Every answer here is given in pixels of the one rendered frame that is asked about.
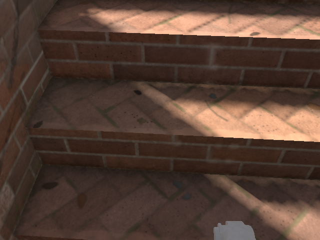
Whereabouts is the robot right thigh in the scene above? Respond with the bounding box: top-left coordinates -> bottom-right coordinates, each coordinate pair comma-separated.
213,221 -> 256,240

